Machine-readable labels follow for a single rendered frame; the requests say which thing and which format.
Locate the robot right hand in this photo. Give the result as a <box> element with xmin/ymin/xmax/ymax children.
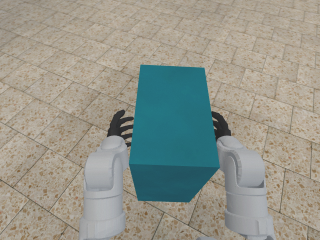
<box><xmin>211</xmin><ymin>111</ymin><xmax>231</xmax><ymax>142</ymax></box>

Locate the left robot forearm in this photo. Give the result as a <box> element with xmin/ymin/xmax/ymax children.
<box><xmin>78</xmin><ymin>135</ymin><xmax>129</xmax><ymax>240</ymax></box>

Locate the robot left hand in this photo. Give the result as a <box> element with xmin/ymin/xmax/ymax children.
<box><xmin>107</xmin><ymin>109</ymin><xmax>134</xmax><ymax>147</ymax></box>

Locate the right robot forearm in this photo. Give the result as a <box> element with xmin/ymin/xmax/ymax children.
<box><xmin>216</xmin><ymin>135</ymin><xmax>276</xmax><ymax>240</ymax></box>

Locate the carton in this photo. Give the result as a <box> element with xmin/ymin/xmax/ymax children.
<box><xmin>129</xmin><ymin>64</ymin><xmax>220</xmax><ymax>203</ymax></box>

